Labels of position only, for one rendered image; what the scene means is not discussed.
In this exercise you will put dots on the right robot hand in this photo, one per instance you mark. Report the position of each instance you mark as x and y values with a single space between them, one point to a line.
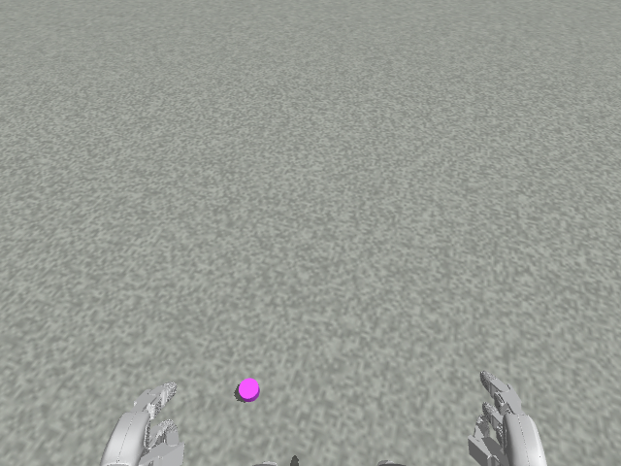
517 434

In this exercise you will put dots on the left robot hand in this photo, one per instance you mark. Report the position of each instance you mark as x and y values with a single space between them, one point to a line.
133 443

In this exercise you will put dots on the tin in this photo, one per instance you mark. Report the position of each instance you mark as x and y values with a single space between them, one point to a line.
249 390

